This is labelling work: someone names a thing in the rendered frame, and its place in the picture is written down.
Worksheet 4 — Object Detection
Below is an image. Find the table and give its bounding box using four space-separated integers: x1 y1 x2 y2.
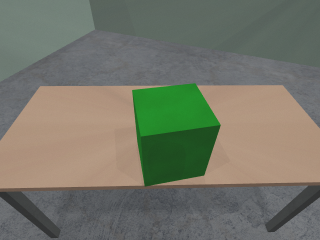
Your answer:
0 85 320 238

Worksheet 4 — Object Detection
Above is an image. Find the carton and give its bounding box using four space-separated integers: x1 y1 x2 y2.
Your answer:
132 83 221 187

